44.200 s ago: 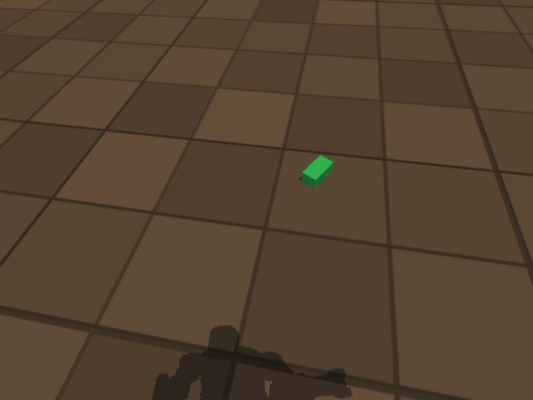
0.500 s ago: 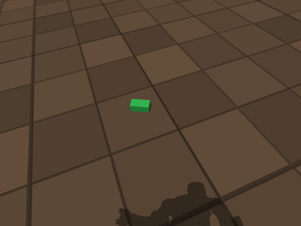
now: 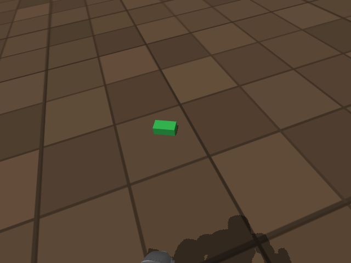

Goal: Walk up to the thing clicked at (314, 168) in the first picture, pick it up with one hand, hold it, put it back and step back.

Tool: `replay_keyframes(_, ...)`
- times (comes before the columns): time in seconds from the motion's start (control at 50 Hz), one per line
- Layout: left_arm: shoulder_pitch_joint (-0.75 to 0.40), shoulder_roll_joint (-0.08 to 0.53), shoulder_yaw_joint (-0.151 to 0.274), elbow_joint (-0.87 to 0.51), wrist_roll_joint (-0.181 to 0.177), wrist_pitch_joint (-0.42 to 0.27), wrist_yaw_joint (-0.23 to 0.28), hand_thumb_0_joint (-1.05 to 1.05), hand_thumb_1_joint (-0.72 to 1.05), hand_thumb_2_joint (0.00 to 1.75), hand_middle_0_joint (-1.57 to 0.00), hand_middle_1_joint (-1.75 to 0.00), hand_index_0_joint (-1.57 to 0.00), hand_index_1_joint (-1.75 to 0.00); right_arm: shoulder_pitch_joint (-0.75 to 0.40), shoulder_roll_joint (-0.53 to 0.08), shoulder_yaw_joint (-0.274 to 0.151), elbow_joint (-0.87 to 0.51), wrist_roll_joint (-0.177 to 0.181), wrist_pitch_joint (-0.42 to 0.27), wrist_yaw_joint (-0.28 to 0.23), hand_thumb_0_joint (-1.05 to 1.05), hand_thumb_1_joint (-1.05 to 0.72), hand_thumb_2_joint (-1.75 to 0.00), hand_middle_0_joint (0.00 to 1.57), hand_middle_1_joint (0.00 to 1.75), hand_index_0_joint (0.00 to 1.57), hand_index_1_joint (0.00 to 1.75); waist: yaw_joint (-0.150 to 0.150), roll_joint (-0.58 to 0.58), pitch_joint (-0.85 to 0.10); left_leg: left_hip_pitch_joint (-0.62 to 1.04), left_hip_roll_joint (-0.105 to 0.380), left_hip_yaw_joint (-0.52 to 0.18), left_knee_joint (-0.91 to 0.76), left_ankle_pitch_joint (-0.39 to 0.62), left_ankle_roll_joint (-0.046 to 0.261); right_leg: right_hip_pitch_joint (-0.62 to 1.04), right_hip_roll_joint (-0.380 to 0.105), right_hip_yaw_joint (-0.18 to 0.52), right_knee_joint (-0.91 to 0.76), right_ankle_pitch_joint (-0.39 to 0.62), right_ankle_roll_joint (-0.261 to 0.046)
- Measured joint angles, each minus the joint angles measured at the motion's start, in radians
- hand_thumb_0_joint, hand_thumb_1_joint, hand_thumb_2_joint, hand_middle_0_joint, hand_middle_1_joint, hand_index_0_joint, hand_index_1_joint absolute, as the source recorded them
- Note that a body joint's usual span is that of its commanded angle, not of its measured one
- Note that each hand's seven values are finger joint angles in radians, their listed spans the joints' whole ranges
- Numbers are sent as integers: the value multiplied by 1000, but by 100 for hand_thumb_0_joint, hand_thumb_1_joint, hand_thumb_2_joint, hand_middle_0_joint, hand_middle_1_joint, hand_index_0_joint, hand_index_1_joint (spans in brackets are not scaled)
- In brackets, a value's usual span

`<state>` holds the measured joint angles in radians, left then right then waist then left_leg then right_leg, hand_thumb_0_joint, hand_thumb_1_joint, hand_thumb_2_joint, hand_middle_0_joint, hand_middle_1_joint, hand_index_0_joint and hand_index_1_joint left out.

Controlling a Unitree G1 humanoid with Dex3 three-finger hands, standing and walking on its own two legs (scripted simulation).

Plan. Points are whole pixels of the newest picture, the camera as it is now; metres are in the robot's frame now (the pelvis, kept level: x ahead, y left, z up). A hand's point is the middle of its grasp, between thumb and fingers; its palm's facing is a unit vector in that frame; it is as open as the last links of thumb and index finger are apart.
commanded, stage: step back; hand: left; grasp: from above
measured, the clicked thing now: (165, 127) +1.10 +0.20 -0.73
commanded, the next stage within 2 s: stand in 0.36 s
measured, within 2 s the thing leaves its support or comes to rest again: neither
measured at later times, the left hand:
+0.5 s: hand out of the picture +0.11 +0.29 -0.15, palm faces +0.00 -0.94 -0.35, open 7.4 cm
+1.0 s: hand out of the picture +0.08 +0.29 -0.14, palm faces -0.04 -0.94 -0.34, open 7.4 cm
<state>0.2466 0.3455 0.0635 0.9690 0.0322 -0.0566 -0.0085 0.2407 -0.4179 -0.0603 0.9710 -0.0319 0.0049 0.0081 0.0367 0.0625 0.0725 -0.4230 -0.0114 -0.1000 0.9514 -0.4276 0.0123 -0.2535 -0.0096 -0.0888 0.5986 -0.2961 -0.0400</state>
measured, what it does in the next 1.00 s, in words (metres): steps on the spot: left foot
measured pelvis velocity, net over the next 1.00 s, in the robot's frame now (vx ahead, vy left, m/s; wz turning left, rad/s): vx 0.01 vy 0.04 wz -0.01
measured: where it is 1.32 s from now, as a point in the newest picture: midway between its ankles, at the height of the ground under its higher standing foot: outside the picture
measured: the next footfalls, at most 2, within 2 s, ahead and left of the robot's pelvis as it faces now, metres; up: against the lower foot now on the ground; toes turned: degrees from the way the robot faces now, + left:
left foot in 0.18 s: +0.11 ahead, +0.16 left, +0.00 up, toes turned +2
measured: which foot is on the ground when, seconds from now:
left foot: up 0.00-0.16, down 0.18-1.00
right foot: down 0.00-1.00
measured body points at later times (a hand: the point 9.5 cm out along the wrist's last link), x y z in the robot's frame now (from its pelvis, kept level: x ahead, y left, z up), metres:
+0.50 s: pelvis +0.03 +0.04 +0.00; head +0.04 +0.04 +0.45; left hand +0.11 +0.34 -0.12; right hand +0.15 -0.25 -0.12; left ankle +0.07 +0.16 -0.73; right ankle +0.02 -0.10 -0.73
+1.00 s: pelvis +0.01 +0.04 +0.02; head +0.01 +0.04 +0.47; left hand +0.08 +0.34 -0.12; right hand +0.08 -0.27 -0.11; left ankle +0.07 +0.16 -0.73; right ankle +0.02 -0.10 -0.73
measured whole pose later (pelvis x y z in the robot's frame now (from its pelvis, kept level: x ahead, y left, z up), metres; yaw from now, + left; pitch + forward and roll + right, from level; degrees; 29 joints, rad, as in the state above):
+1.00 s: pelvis +0.01 +0.04 +0.02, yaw +0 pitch -3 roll +0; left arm 0.12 0.36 -0.01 1.14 0.01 -0.02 -0.01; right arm 0.10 -0.35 -0.01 1.16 -0.02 -0.01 0.02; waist -0.01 0.00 0.05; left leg -0.18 0.03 0.04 0.35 -0.11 -0.01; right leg -0.12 -0.04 -0.02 0.36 -0.18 0.03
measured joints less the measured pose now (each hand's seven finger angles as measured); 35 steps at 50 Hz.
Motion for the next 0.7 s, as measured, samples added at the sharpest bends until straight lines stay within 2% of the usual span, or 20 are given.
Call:
replay_keyframes(0.08,-2,6,-7,8,-6,0,8,1,90,90,-21,-30,-20,-30,-25,5,3,3,-2,5,2,0,-91,-90,20,30,20,30,2,-4,19,8,30,16,-118,26,-8,6,-13,-1,14,-23,5)
replay_keyframes(0.14,-21,14,-10,7,-13,11,16,1,90,90,-21,-30,-20,-30,-48,16,7,11,1,8,-1,0,-91,-90,20,30,20,30,-3,-12,35,45,48,59,-223,68,-3,-4,-27,-8,53,-52,16)
replay_keyframes(0.18,-39,23,-12,2,-20,20,20,1,90,90,-21,-30,-20,-30,-63,28,10,18,3,4,-3,0,-91,-90,20,30,20,30,-8,-28,44,85,43,90,-310,170,-8,-20,-44,-9,98,-80,27)
replay_keyframes(0.22,-66,33,-13,0,-26,32,26,1,90,90,-21,-30,-20,-30,-89,52,14,29,2,0,-6,0,-91,-90,20,30,20,30,-1,-68,63,97,20,113,-318,178,-26,-34,-71,15,136,-94,36)
replay_keyframes(0.26,-83,33,-19,-1,-35,40,28,1,90,90,-21,-30,-20,-30,-112,62,23,32,7,0,-4,0,-91,-90,20,30,21,30,0,-68,62,85,29,118,-298,159,-25,-46,-53,40,143,-84,27)
replay_keyframes(0.28,-90,34,-22,3,-36,42,29,1,90,90,-21,-30,-20,-30,-124,66,27,35,10,1,-3,0,-91,-90,20,30,21,30,-2,-65,57,78,37,117,-285,150,-23,-39,-41,50,127,-90,20)
replay_keyframes(0.36,-103,31,-27,29,-26,33,24,1,90,90,-21,-30,-20,-30,-171,79,38,51,13,16,-1,0,-91,-90,20,30,21,30,-10,-47,30,69,65,112,-264,134,-28,-14,-10,54,70,-65,48)
replay_keyframes(0.42,-109,29,-42,64,-23,35,14,1,91,90,-21,-30,-20,-30,-181,85,46,61,19,-1,3,0,-91,-90,20,30,21,30,-19,-63,10,107,46,126,-321,157,-24,9,-29,65,38,-52,58)
replay_keyframes(0.5,-121,12,-61,95,-31,38,5,1,91,90,-21,-30,-20,-30,-181,78,52,91,16,-20,11,0,-91,-90,20,30,21,30,-20,-55,-8,156,43,132,-399,190,-16,63,-30,67,-56,-7,69)
replay_keyframes(0.7,-153,13,-67,141,-29,35,-2,1,91,90,-20,-30,-20,-30,-181,73,54,142,19,-25,10,0,-91,-90,20,30,21,30,-29,-71,-6,234,37,138,-543,272,-15,136,-32,68,-194,73,73)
